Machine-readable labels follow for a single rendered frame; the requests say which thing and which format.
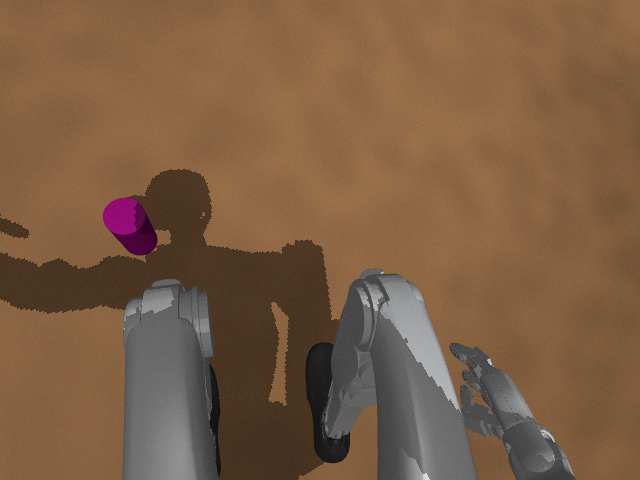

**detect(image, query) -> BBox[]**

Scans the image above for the can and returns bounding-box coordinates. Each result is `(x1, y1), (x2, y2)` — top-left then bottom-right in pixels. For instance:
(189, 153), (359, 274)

(103, 198), (158, 255)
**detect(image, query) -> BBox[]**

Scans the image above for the right robot foot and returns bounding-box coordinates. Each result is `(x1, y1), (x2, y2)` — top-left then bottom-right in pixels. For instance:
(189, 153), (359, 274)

(306, 342), (350, 463)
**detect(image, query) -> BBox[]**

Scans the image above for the right robot arm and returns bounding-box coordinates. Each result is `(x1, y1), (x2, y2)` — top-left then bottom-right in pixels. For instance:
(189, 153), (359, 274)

(503, 422), (577, 480)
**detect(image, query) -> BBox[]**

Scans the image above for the right robot hand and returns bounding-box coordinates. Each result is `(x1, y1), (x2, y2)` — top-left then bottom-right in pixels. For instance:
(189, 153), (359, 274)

(449, 343), (536, 440)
